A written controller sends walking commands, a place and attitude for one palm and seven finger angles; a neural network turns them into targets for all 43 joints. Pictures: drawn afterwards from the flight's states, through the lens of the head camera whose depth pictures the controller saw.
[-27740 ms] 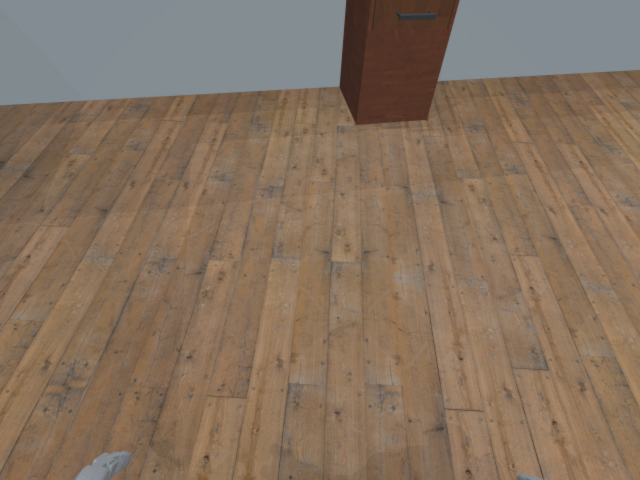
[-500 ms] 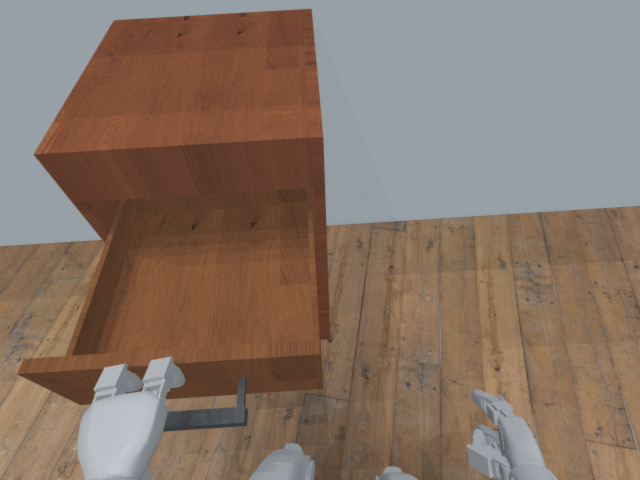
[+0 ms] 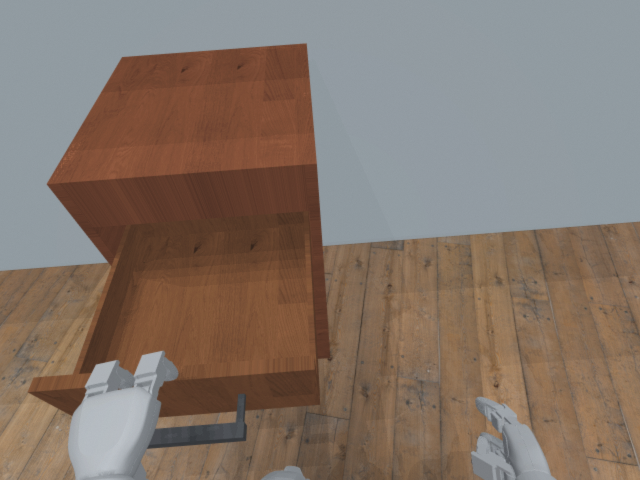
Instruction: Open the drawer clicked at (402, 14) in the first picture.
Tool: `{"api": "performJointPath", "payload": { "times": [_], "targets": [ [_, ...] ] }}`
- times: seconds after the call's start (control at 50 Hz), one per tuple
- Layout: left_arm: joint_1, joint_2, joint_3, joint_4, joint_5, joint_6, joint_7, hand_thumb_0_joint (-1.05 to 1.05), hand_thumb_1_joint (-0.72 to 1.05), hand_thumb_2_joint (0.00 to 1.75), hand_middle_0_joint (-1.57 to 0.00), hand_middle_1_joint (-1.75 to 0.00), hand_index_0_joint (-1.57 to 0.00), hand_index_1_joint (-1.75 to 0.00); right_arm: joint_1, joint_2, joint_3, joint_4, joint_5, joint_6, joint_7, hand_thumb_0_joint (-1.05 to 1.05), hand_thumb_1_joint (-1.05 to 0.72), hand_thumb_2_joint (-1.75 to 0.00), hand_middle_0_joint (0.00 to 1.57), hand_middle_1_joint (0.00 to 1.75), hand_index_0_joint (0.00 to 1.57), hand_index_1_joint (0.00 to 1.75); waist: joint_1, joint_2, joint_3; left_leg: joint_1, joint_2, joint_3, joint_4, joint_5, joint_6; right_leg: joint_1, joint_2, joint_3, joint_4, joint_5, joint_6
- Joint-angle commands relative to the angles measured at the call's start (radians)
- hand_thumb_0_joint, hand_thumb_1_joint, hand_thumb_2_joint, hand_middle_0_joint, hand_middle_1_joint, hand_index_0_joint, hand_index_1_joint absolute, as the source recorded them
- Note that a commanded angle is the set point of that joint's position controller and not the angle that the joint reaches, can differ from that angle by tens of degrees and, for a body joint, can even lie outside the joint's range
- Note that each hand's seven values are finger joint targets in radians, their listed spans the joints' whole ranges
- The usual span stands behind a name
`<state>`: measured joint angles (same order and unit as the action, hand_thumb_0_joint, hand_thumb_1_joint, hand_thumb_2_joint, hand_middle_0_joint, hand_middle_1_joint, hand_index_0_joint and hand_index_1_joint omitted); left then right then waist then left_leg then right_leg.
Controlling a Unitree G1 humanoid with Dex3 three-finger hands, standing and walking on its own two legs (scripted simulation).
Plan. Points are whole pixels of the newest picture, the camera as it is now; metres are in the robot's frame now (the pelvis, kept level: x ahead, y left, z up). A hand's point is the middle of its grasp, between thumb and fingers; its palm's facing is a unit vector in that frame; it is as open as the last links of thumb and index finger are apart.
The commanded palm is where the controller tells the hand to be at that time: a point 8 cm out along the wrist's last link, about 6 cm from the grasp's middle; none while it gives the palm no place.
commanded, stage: lift the hand off the handle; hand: left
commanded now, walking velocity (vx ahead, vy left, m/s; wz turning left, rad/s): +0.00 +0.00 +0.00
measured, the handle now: (185, 420) +0.22 +0.23 -0.12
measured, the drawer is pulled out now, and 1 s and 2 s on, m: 0.30 0.30 0.30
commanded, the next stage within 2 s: draw the hand back to the body in 0.72 s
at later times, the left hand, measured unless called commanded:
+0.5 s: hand (129, 428) +0.18 +0.24 +0.01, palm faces -0.01 -0.11 -0.99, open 13.8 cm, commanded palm +0.16 +0.24 +0.07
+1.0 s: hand (113, 417) +0.18 +0.24 +0.05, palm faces +0.05 -0.10 -0.99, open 13.8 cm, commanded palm +0.15 +0.25 +0.10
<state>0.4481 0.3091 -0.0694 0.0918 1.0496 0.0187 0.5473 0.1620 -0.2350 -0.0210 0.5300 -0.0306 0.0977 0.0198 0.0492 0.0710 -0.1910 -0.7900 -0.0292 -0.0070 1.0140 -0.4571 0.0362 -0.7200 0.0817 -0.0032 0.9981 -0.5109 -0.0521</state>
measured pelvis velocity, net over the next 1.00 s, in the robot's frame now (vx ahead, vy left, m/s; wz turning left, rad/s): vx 0.01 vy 0.00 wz -0.01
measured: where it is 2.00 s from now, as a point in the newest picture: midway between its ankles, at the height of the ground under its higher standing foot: outside the picture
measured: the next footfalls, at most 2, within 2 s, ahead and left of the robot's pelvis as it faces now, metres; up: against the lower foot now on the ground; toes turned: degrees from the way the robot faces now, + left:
none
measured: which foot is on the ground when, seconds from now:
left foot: down 0.00-1.00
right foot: down 0.00-1.00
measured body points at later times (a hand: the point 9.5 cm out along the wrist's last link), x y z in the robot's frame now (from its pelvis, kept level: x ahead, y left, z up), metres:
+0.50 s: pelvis +0.01 +0.00 +0.02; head +0.03 -0.03 +0.47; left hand +0.17 +0.24 +0.07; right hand +0.21 -0.23 -0.08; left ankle +0.02 +0.10 -0.67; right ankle -0.01 -0.09 -0.67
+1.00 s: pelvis +0.01 +0.00 +0.02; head +0.02 -0.03 +0.47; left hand +0.17 +0.25 +0.10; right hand +0.21 -0.22 -0.07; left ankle +0.02 +0.10 -0.67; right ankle -0.01 -0.09 -0.67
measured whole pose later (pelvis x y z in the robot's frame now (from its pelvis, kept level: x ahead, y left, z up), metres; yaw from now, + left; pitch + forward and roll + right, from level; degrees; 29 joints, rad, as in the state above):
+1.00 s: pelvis +0.01 +0.00 +0.02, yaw +0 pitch +8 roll +0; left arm 0.55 0.36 -0.03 -0.12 1.00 -0.01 0.44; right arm 0.16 -0.23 -0.02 0.52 -0.02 0.09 0.03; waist 0.07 0.08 -0.15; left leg -0.60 -0.03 0.00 0.87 -0.41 0.04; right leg -0.54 0.08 0.02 0.85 -0.46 -0.05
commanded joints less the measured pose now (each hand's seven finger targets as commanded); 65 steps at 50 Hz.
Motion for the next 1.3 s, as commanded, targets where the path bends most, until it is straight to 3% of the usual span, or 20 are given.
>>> {"api": "performJointPath", "payload": {
  "times": [0.0,0.08,0.2,0.28,0.36,0.38,0.5,0.6,0.68,0.8,0.86,0.88,1.0,1.02,1.06,1.08,1.1,1.18,1.26,1.28],
  "targets": [
    [0.009,0.142,0.084,-0.181,-0.010,0.015,0.028,0.00,-0.50,0.30,-0.30,-1.20,-0.30,-1.20,-0.112,-0.107,-0.036,-0.171,0.007,-0.042,-0.001,0.00,-0.90,-0.90,0.20,0.30,0.20,0.30,-0.006,-0.058,-0.139,0.227,0.009,-0.005,-0.151,0.207,0.017,0.058,-0.029,0.028,-0.203,0.291,-0.005],
    [-0.018,0.143,0.079,-0.201,-0.014,0.015,0.013,0.00,-0.50,0.30,-0.30,-1.20,-0.30,-1.20,-0.116,-0.106,-0.038,-0.173,0.013,-0.044,-0.006,0.00,-0.90,-0.90,0.20,0.30,0.20,0.30,-0.011,-0.061,-0.097,0.235,0.008,-0.007,-0.171,0.187,0.020,0.069,-0.029,0.039,-0.227,0.276,-0.006],
    [-0.010,0.188,0.126,-0.231,-0.016,-0.004,0.002,0.00,-0.50,0.30,-0.30,-1.20,-0.30,-1.20,-0.115,-0.105,-0.034,-0.169,0.010,-0.048,-0.005,0.00,-0.90,-0.90,0.20,0.30,0.20,0.30,-0.002,-0.051,-0.118,0.264,0.005,-0.002,-0.179,0.209,0.020,0.097,-0.035,0.050,-0.244,0.300,-0.003],
    [0.019,0.175,0.122,-0.241,-0.022,-0.014,-0.008,0.00,-0.50,0.30,-0.30,-1.20,-0.30,-1.20,-0.117,-0.102,-0.039,-0.168,0.013,-0.052,-0.004,0.00,-0.90,-0.90,0.20,0.30,0.20,0.30,-0.002,-0.038,-0.085,0.277,0.003,-0.004,-0.186,0.231,0.020,0.111,-0.032,0.063,-0.252,0.345,-0.008],
    [0.048,0.175,0.118,-0.282,-0.033,-0.014,-0.022,0.00,-0.50,0.30,-0.30,-1.20,-0.30,-1.20,-0.117,-0.102,-0.037,-0.173,0.012,-0.053,0.006,0.00,-0.90,-0.90,0.20,0.30,0.20,0.30,0.005,-0.031,-0.125,0.310,0.004,-0.003,-0.198,0.261,0.020,0.134,-0.035,0.051,-0.255,0.358,-0.006],
    [0.047,0.155,0.093,-0.285,-0.039,-0.013,-0.027,0.00,-0.50,0.30,-0.30,-1.20,-0.30,-1.20,-0.119,-0.101,-0.040,-0.175,0.015,-0.055,0.002,0.00,-0.90,-0.90,0.20,0.30,0.20,0.30,-0.005,-0.034,-0.090,0.306,0.005,-0.007,-0.201,0.246,0.021,0.129,-0.033,0.055,-0.263,0.348,-0.006],
    [0.072,0.184,0.125,-0.322,-0.032,-0.019,-0.036,0.00,-0.50,0.30,-0.30,-1.20,-0.30,-1.20,-0.121,-0.102,-0.036,-0.179,0.011,-0.056,0.013,0.00,-0.90,-0.90,0.20,0.30,0.20,0.30,0.013,-0.059,-0.111,0.327,0.007,-0.007,-0.216,0.276,0.019,0.147,-0.036,0.048,-0.266,0.370,-0.005],
    [0.106,0.191,0.132,-0.361,-0.030,-0.014,-0.037,0.00,-0.50,0.30,-0.30,-1.20,-0.30,-1.20,-0.129,-0.099,-0.033,-0.187,0.014,-0.053,0.020,0.00,-0.90,-0.90,0.20,0.30,0.20,0.30,0.020,-0.021,-0.096,0.347,0.009,-0.009,-0.228,0.288,0.015,0.146,-0.035,0.047,-0.270,0.362,-0.009],
    [0.096,0.151,0.098,-0.324,-0.038,-0.003,-0.051,0.00,-0.50,0.30,-0.30,-1.20,-0.30,-1.20,-0.129,-0.098,-0.038,-0.186,0.020,-0.051,0.018,0.00,-0.90,-0.90,0.20,0.30,0.20,0.30,0.004,-0.068,-0.024,0.326,0.014,-0.014,-0.239,0.248,0.018,0.128,-0.030,0.043,-0.284,0.330,-0.006],
    [0.025,0.192,0.128,-0.341,-0.029,-0.016,-0.061,0.00,-0.50,0.30,-0.30,-1.20,-0.30,-1.20,-0.122,-0.099,-0.034,-0.182,0.014,-0.055,0.009,0.00,-0.90,-0.90,0.20,0.30,0.20,0.30,0.006,-0.064,-0.090,0.342,0.007,-0.005,-0.233,0.230,0.021,0.140,-0.041,0.055,-0.296,0.310,0.000],
    [0.034,0.230,0.159,-0.427,-0.032,-0.034,-0.057,0.00,-0.50,0.30,-0.30,-1.20,-0.30,-1.20,-0.128,-0.094,-0.033,-0.186,0.009,-0.057,0.007,0.00,-0.90,-0.90,0.20,0.30,0.20,0.30,0.021,-0.003,-0.130,0.388,0.003,-0.005,-0.234,0.270,0.019,0.162,-0.040,0.078,-0.296,0.344,-0.011],
    [0.069,0.215,0.151,-0.437,-0.040,-0.035,-0.057,0.00,-0.50,0.30,-0.30,-1.20,-0.30,-1.20,-0.127,-0.091,-0.036,-0.187,0.013,-0.058,0.004,0.00,-0.90,-0.90,0.20,0.30,0.20,0.30,0.023,0.022,-0.115,0.394,0.005,-0.006,-0.237,0.280,0.020,0.170,-0.037,0.070,-0.296,0.355,-0.014],
    [0.133,0.242,0.205,-0.390,-0.073,0.005,-0.081,0.00,-0.50,0.30,-0.30,-1.20,-0.30,-1.20,-0.147,-0.097,-0.029,-0.183,0.026,-0.049,0.011,0.00,-0.90,-0.90,0.20,0.30,0.20,0.30,0.026,-0.076,-0.056,0.358,0.012,-0.015,-0.267,0.279,0.016,0.200,-0.039,0.058,-0.321,0.374,-0.001],
    [0.141,0.206,0.170,-0.394,-0.087,0.014,-0.093,0.00,-0.50,0.30,-0.30,-1.20,-0.30,-1.20,-0.156,-0.092,-0.031,-0.187,0.034,-0.049,0.008,0.00,-0.90,-0.90,0.20,0.30,0.20,0.30,0.023,-0.065,-0.018,0.353,0.014,-0.014,-0.281,0.257,0.018,0.201,-0.039,0.061,-0.333,0.357,0.000],
    [0.117,0.242,0.200,-0.405,-0.104,0.027,-0.117,0.00,-0.50,0.30,-0.30,-1.20,-0.30,-1.20,-0.163,-0.100,-0.026,-0.184,0.037,-0.051,0.008,0.00,-0.90,-0.90,0.20,0.30,0.20,0.30,0.028,-0.079,-0.034,0.365,0.014,-0.013,-0.299,0.261,0.019,0.227,-0.046,0.065,-0.351,0.360,0.006],
    [0.140,0.217,0.173,-0.423,-0.120,0.029,-0.131,0.00,-0.50,0.30,-0.30,-1.20,-0.30,-1.20,-0.165,-0.096,-0.030,-0.190,0.041,-0.055,0.001,0.00,-0.90,-0.90,0.20,0.30,0.20,0.30,0.024,-0.079,-0.014,0.369,0.015,-0.010,-0.305,0.255,0.023,0.242,-0.046,0.069,-0.360,0.367,0.006],
    [0.123,0.259,0.205,-0.442,-0.122,0.026,-0.142,0.00,-0.50,0.30,-0.30,-1.20,-0.30,-1.20,-0.166,-0.100,-0.026,-0.188,0.040,-0.058,0.001,0.00,-0.90,-0.90,0.20,0.30,0.20,0.30,0.031,-0.085,-0.050,0.380,0.014,-0.007,-0.308,0.259,0.024,0.256,-0.055,0.070,-0.370,0.367,0.012],
    [0.100,0.257,0.180,-0.507,-0.131,-0.011,-0.181,0.00,-0.50,0.30,-0.30,-1.20,-0.30,-1.20,-0.163,-0.095,-0.024,-0.183,0.034,-0.074,-0.012,0.00,-0.90,-0.90,0.20,0.30,0.20,0.30,0.021,-0.023,0.006,0.427,0.013,-0.011,-0.326,0.253,0.029,0.243,-0.056,0.078,-0.404,0.331,0.006],
    [0.082,0.329,0.256,-0.542,-0.120,-0.051,-0.190,0.00,-0.50,0.30,-0.30,-1.20,-0.30,-1.20,-0.154,-0.099,-0.016,-0.172,0.021,-0.077,-0.010,0.00,-0.90,-0.90,0.20,0.30,0.20,0.30,0.033,-0.003,-0.013,0.473,0.010,-0.019,-0.334,0.267,0.026,0.240,-0.059,0.075,-0.426,0.310,0.001],
    [0.105,0.303,0.240,-0.541,-0.126,-0.054,-0.190,0.00,-0.50,0.30,-0.30,-1.20,-0.30,-1.20,-0.154,-0.092,-0.024,-0.172,0.028,-0.077,-0.013,0.00,-0.90,-0.90,0.20,0.30,0.20,0.30,0.029,0.014,0.023,0.468,0.015,-0.018,-0.339,0.262,0.026,0.240,-0.054,0.068,-0.424,0.309,-0.001]
  ]
}}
